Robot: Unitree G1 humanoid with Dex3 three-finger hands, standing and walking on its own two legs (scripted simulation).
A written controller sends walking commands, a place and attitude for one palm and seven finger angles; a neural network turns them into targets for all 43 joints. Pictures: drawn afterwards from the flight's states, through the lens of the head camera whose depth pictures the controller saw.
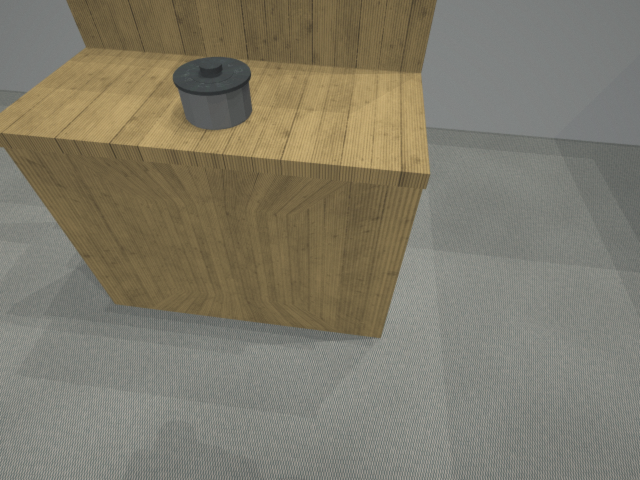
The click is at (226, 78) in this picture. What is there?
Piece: lid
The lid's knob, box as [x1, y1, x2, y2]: [199, 59, 221, 74]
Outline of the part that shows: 199,63 201,72 206,74 217,73 221,70 220,61 215,59 208,59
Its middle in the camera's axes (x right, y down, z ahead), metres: -0.24 -0.37 +0.84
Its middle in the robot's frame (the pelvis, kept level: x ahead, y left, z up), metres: +0.88 +0.28 +0.09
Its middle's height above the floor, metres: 0.87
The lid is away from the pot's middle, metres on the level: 0.00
